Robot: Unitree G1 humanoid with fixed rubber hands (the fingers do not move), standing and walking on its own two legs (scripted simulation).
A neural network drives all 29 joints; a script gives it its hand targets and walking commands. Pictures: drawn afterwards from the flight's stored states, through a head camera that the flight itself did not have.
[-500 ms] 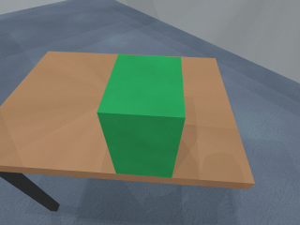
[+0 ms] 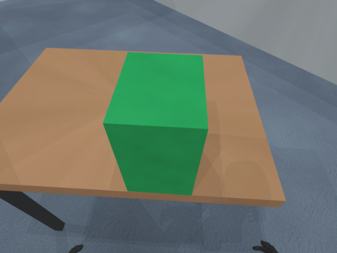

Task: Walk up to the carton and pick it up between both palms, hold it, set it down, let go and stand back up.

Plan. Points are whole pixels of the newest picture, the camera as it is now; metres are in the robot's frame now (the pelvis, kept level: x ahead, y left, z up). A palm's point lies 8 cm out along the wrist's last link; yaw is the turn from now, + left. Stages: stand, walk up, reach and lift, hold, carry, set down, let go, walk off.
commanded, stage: reach and lift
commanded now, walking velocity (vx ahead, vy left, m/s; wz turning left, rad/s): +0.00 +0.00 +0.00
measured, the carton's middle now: (161, 128) +0.40 +0.02 +0.08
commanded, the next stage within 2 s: none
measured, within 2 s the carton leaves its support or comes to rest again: neither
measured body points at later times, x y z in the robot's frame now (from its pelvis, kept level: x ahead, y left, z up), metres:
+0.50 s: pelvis +0.00 +0.00 +0.01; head +0.03 +0.01 +0.46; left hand +0.14 +0.24 -0.08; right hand +0.13 -0.24 -0.08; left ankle +0.02 +0.13 -0.71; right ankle +0.02 -0.10 -0.71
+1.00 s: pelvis -0.03 +0.01 +0.01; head -0.02 +0.03 +0.46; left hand +0.17 +0.23 -0.03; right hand +0.15 -0.20 -0.02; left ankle +0.02 +0.13 -0.71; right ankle +0.02 -0.10 -0.71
